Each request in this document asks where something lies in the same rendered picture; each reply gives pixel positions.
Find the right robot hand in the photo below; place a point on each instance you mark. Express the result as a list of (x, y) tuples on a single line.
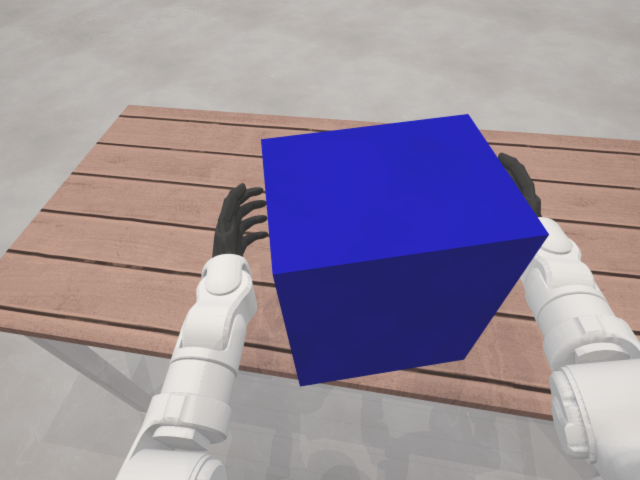
[(519, 175)]

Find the carton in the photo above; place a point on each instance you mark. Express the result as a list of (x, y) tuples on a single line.
[(393, 245)]

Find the left robot upper arm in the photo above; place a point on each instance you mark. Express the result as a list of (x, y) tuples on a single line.
[(152, 464)]

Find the table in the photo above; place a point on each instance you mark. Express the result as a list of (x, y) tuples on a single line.
[(114, 258)]

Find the robot left forearm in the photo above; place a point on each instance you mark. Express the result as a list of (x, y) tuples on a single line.
[(192, 411)]

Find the robot right forearm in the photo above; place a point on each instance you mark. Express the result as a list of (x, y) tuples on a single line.
[(575, 318)]

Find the right robot upper arm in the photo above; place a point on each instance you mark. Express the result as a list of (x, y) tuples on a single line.
[(596, 414)]

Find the left robot hand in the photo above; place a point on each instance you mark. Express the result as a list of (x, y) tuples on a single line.
[(228, 238)]

